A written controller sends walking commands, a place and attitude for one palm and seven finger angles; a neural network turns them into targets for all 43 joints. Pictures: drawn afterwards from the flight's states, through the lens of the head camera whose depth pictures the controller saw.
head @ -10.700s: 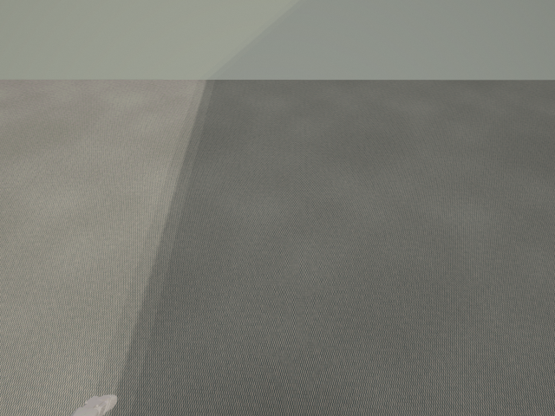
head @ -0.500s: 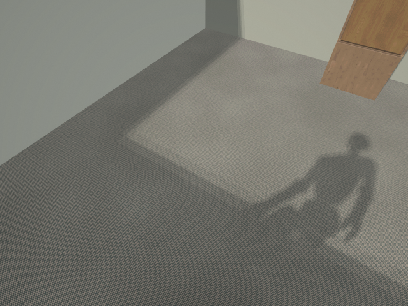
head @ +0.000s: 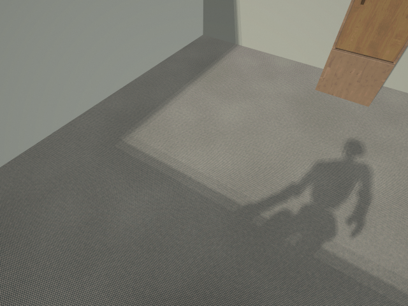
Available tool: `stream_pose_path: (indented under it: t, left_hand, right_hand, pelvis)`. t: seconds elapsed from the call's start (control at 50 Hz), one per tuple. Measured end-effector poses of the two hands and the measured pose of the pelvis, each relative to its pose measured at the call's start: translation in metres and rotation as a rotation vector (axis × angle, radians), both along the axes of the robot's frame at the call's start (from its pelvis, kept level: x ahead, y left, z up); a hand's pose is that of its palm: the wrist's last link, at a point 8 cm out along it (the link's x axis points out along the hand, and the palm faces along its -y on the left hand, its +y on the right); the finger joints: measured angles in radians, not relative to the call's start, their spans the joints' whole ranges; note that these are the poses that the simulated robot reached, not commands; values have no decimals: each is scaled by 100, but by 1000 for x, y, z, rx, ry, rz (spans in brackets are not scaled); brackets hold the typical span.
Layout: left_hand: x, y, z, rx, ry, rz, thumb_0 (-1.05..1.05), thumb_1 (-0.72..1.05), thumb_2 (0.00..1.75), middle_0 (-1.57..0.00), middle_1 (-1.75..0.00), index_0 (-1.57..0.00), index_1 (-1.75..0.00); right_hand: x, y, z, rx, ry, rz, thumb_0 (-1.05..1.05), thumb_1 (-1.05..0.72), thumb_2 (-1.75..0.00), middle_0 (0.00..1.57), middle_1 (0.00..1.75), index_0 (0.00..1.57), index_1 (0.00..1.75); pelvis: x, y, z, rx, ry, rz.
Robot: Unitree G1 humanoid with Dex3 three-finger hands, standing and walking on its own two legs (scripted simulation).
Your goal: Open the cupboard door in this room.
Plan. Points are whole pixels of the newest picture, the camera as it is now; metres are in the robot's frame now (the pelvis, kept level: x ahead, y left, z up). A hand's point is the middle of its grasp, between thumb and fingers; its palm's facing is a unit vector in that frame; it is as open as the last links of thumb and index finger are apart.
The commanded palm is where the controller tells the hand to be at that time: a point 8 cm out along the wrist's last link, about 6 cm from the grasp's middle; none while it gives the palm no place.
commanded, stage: stand and wait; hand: left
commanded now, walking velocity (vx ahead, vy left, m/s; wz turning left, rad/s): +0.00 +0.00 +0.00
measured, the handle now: out of the picture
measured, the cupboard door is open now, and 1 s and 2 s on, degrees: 0 0 0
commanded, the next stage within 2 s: turn or walk to find it in 0.32 s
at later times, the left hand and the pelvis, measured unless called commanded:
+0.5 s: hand out of the picture +0.08 +0.25 -0.16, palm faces +0.02 -0.94 -0.34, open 7.4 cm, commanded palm none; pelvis +0.01 +0.00 +0.00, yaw +2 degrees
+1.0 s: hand out of the picture -0.01 +0.23 -0.17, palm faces +0.15 -0.94 -0.30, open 7.4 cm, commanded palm none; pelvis -0.01 +0.00 -0.01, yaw +9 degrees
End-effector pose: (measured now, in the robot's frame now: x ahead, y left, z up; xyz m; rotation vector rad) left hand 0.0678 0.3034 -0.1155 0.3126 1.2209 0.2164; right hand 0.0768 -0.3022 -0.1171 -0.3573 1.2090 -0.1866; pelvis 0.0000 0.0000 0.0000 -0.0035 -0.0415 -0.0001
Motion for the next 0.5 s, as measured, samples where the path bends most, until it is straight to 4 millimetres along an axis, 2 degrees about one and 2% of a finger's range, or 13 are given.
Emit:
stream_pose_path:
  t: [0.28,0.5]
  left_hand:
    - [15,-6,0,-13,-11,-15,0,90,90,-21,-30,-20,-30]
    - [8,-10,-6,-12,-8,24,0,90,90,-20,-30,-20,-30]
  right_hand:
    - [2,13,-6,29,5,-6,0,-90,-90,21,30,20,30]
    - [-5,20,-14,38,46,-2,0,-90,-90,21,30,20,30]
  pelvis:
    - [8,3,1,1,3,-3]
    - [5,4,-3,1,12,26]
